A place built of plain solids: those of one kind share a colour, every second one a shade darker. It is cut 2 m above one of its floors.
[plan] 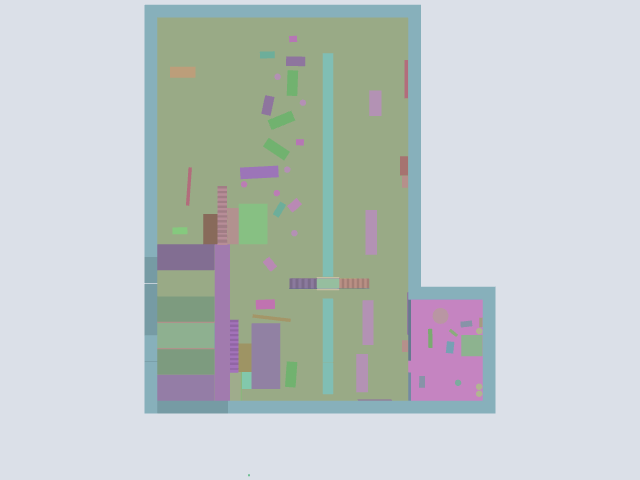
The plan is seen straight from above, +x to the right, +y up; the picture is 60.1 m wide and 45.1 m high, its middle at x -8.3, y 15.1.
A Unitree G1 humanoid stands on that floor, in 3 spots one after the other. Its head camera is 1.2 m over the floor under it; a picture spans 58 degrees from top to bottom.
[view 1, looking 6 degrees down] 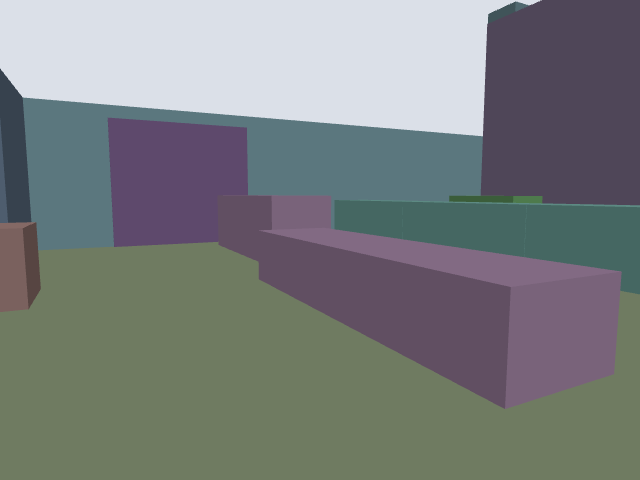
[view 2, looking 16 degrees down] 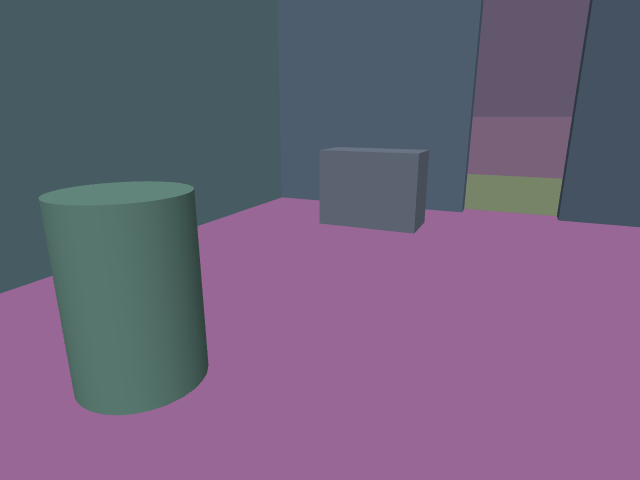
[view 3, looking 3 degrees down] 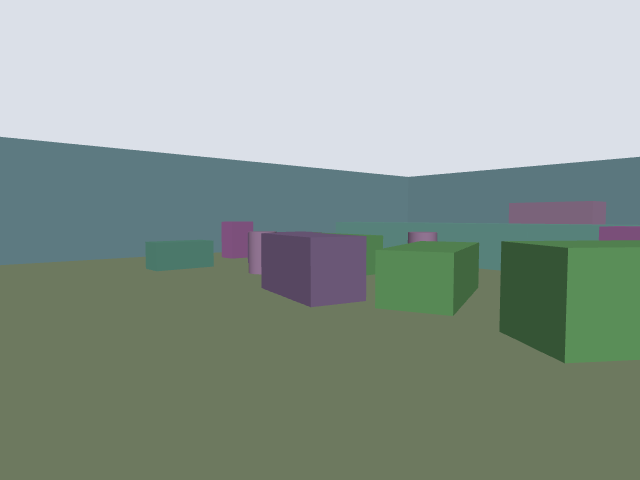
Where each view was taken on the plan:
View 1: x -1.30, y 11.03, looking -117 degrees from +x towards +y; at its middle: boardstack_front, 4.79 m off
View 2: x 6.00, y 3.20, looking -156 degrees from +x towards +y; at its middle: floor_boiler_brick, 4.35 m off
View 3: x -17.48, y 22.57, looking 49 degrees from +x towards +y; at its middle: cart_hall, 5.79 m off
